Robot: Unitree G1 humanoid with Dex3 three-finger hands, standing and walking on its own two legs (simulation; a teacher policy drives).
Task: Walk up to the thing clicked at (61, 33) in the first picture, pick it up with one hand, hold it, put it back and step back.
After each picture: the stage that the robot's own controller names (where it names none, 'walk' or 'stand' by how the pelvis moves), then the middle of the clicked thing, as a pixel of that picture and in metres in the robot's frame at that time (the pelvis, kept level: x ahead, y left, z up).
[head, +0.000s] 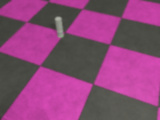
stand; (59, 27) +1.51 +0.37 -0.66
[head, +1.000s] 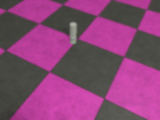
walk; (73, 33) +1.42 +0.16 -0.63
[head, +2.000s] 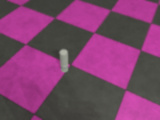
walk; (64, 61) +0.97 +0.20 -0.64
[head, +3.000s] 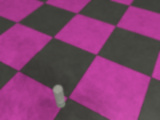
walk; (59, 97) +0.61 +0.22 -0.64
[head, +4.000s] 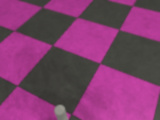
stand; (62, 116) +0.44 +0.21 -0.63
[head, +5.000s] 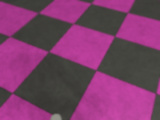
stand; out of the picture +0.41 +0.21 -0.66
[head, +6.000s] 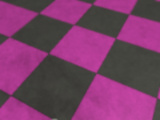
stand; out of the picture +0.37 +0.21 -0.66
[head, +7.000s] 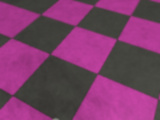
stand; out of the picture +0.38 +0.21 -0.66
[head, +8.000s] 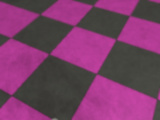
stand; out of the picture +0.38 +0.22 -0.66
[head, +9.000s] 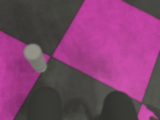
go down; (37, 60) +0.45 +0.23 -0.34
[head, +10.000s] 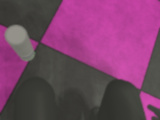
go down; (22, 46) +0.45 +0.26 -0.26
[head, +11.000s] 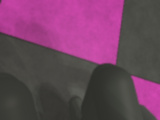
close in; out of the picture +0.44 +0.30 -0.17
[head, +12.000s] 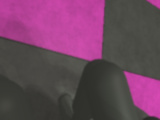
close; out of the picture +0.43 +0.31 -0.16
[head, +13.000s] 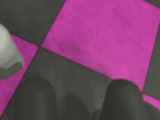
lift; (4, 54) +0.36 +0.27 -0.02
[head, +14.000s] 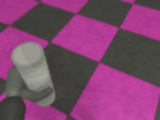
hold; (38, 80) +0.31 +0.16 +0.08
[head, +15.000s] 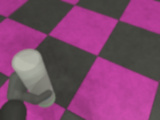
hold; (38, 83) +0.32 +0.17 +0.03
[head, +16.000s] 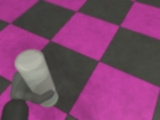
hold; (41, 83) +0.32 +0.16 +0.04
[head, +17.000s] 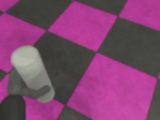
crouch; (37, 79) +0.34 +0.18 +0.01
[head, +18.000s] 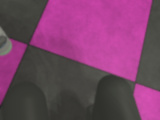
lower; out of the picture +0.47 +0.26 -0.05
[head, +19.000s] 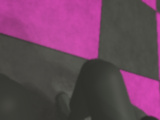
lower; out of the picture +0.42 +0.32 -0.16
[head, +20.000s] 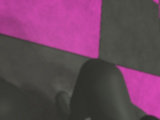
lower; out of the picture +0.42 +0.33 -0.16
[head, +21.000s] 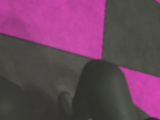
lower; out of the picture +0.42 +0.33 -0.16
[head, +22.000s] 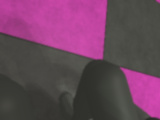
lower; out of the picture +0.41 +0.32 -0.16
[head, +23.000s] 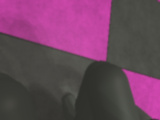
open; out of the picture +0.41 +0.31 -0.16
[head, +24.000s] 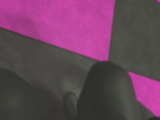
rise; out of the picture +0.41 +0.31 -0.16
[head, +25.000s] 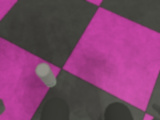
walk; (47, 76) +0.44 +0.23 -0.42
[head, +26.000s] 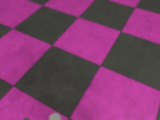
stand; out of the picture +0.39 +0.20 -0.60
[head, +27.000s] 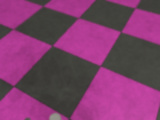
stand; out of the picture +0.39 +0.20 -0.60
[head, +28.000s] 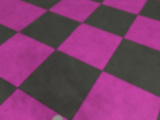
stand; out of the picture +0.39 +0.19 -0.64
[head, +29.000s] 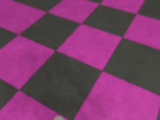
stand; out of the picture +0.39 +0.20 -0.66
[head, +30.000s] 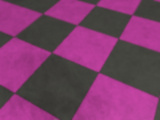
stand; out of the picture +0.37 +0.22 -0.66
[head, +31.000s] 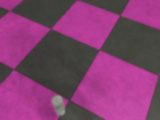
walk; (58, 106) +0.43 +0.18 -0.63
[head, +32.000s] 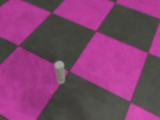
walk; (60, 73) +0.70 +0.21 -0.64
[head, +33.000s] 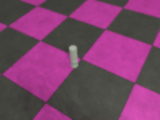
stand; (73, 57) +1.04 +0.21 -0.64
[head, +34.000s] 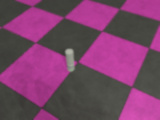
stand; (70, 60) +0.99 +0.20 -0.65
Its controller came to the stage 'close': yes
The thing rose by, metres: 0.68
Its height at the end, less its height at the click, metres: +0.00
